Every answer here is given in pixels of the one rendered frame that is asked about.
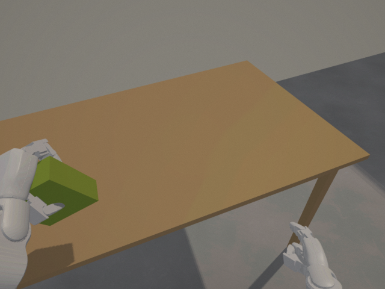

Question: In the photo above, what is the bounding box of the robot left forearm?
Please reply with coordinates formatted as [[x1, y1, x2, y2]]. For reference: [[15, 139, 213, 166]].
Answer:
[[0, 198, 31, 289]]

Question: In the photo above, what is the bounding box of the robot right forearm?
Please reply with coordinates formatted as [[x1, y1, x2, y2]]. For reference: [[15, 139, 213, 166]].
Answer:
[[306, 264, 342, 289]]

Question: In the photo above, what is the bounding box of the right robot hand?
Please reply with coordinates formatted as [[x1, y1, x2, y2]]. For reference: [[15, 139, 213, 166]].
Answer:
[[283, 222, 328, 276]]

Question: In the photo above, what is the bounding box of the left robot hand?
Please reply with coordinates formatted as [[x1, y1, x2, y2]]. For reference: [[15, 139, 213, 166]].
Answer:
[[0, 139, 65, 225]]

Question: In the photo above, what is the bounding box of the sponge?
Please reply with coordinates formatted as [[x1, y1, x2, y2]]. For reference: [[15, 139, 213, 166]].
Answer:
[[26, 156, 99, 226]]

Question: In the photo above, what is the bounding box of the table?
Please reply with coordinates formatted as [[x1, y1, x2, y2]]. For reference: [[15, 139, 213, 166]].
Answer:
[[0, 61, 370, 289]]

